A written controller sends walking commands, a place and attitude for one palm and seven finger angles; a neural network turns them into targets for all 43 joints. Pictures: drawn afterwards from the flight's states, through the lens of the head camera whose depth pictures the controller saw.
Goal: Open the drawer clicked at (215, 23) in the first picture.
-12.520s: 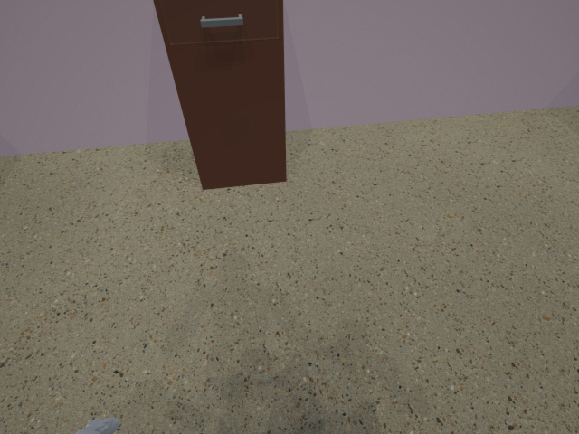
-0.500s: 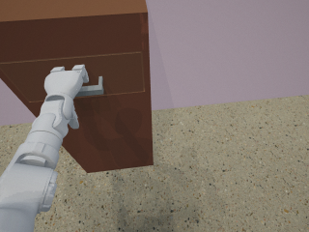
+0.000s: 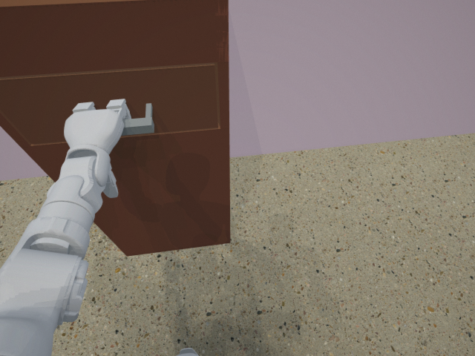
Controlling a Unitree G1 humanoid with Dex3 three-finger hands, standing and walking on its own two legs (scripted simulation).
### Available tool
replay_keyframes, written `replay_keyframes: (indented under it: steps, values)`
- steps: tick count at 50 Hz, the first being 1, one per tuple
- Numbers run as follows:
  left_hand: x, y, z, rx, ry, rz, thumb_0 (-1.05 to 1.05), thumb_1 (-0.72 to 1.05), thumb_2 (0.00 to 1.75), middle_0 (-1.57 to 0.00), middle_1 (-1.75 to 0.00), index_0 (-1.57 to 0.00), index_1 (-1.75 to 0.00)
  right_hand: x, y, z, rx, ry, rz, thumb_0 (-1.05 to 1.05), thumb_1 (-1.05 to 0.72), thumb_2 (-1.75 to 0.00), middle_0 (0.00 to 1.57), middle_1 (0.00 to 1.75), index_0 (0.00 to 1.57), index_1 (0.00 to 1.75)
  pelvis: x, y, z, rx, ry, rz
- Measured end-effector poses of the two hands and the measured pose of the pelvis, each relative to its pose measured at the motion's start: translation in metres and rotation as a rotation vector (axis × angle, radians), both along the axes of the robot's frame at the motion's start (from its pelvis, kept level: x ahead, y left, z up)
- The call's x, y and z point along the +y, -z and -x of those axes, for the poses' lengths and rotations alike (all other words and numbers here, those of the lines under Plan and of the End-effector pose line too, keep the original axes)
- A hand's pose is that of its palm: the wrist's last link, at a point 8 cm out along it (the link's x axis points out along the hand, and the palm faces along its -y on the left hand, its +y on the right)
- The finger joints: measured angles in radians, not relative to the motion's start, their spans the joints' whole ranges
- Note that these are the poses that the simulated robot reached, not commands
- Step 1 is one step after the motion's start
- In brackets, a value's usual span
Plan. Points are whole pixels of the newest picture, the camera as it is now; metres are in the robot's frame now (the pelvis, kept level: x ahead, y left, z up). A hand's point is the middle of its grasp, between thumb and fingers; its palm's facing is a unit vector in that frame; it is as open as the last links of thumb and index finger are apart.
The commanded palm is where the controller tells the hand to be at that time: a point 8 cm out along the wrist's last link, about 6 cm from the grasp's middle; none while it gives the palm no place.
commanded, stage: lower the fingers behind the handle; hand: left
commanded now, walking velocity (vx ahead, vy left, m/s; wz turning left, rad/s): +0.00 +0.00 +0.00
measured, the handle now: (113, 120) +0.53 +0.21 +0.07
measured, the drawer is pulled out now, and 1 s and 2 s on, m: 0.00 0.00 0.05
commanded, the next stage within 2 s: close the thumb around the handle in 0.42 s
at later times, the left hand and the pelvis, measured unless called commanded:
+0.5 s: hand (107, 149) +0.48 +0.22 +0.04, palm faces -0.04 -0.02 -1.00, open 13.8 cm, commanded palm +0.46 +0.22 +0.10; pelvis -0.01 +0.00 +0.00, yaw +0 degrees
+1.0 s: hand (110, 150) +0.47 +0.21 +0.05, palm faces -0.04 -0.02 -1.00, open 7.9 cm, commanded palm +0.45 +0.22 +0.10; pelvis +0.00 +0.00 +0.00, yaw +0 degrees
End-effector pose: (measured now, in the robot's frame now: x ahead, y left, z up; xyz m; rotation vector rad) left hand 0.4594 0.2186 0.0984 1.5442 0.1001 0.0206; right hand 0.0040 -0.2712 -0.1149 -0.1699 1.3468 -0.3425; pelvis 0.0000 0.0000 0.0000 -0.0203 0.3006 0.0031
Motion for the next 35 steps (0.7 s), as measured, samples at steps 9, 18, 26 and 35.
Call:
replay_keyframes:
  steps: [9,18,26,35]
  values:
    - [0.001,0.000,-0.001,-0.014,-0.029,-0.006,0.00,-0.49,0.31,-0.32,-1.20,-0.32,-1.20,0.007,0.003,0.012,0.022,0.021,-0.014,0.01,-0.91,-0.90,0.20,0.30,0.21,0.30,0.003,0.001,0.002,0.005,0.003,0.004]
    - [-0.001,-0.001,0.001,0.005,-0.018,-0.005,0.00,-0.49,0.31,-0.32,-1.20,-0.32,-1.20,0.009,0.002,0.011,0.000,0.019,-0.010,0.00,-0.91,-0.90,0.20,0.30,0.21,0.30,0.004,0.000,0.005,-0.003,0.003,0.005]
    - [0.000,-0.001,0.002,-0.005,-0.019,-0.004,0.00,-0.49,0.31,-0.32,-1.20,-0.32,-1.20,0.006,0.001,0.008,-0.005,0.007,-0.003,0.00,-0.91,-0.90,0.20,0.30,0.21,0.30,0.003,0.001,0.005,0.001,0.000,0.005]
    - [-0.002,-0.001,0.003,-0.007,-0.019,-0.009,0.00,-0.36,0.36,-0.32,-1.22,-0.33,-1.21,0.003,0.001,0.004,-0.007,0.004,-0.004,0.00,-0.91,-0.90,0.20,0.30,0.21,0.30,0.002,0.000,0.003,-0.002,-0.003,0.004]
